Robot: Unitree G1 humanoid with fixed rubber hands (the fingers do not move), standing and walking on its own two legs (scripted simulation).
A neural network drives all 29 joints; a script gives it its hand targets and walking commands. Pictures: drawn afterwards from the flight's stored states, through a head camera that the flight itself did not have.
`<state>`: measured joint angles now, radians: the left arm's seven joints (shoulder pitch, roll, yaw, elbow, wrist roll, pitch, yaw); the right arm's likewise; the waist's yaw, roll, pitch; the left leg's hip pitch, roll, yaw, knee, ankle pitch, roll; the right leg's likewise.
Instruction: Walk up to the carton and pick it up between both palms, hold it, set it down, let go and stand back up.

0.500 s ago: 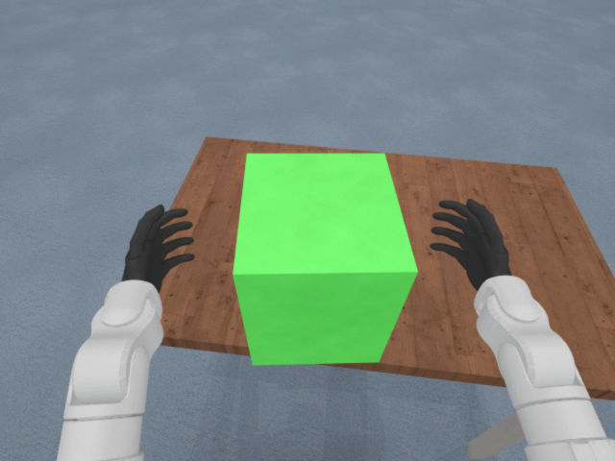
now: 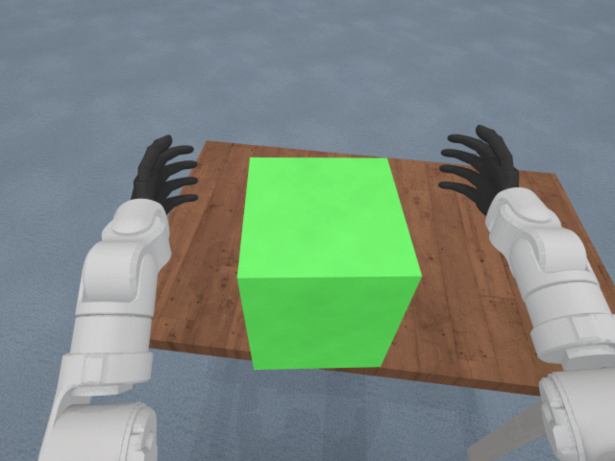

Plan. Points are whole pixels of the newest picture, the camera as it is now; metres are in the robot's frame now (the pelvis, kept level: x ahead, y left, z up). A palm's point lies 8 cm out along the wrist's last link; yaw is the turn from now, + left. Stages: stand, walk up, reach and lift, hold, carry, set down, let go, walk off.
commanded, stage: reach and lift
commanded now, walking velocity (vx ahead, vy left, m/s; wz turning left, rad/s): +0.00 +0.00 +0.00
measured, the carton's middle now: (318, 267) +0.40 -0.01 +0.02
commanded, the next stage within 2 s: none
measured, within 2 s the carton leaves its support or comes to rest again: neither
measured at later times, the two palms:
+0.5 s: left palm (182, 260) +0.37 +0.18 +0.07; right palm (436, 251) +0.40 -0.17 +0.07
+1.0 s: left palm (192, 265) +0.38 +0.17 +0.05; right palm (424, 251) +0.40 -0.16 +0.06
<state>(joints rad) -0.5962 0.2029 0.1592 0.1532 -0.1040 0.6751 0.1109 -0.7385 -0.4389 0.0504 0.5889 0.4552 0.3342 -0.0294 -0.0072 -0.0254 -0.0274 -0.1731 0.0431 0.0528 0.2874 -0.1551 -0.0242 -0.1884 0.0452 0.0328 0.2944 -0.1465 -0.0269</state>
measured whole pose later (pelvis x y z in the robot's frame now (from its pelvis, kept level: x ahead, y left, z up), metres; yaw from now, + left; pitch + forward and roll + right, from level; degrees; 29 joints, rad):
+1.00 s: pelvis -0.02 +0.00 -0.01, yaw +2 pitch +12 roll +0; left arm -0.73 0.07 0.09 1.10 -0.09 -0.22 0.16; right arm -0.81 -0.21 0.03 1.22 0.27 -0.17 -0.06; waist 0.02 0.00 -0.16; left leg -0.48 0.04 0.02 0.47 -0.19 -0.02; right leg -0.47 0.04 0.00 0.44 -0.18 -0.03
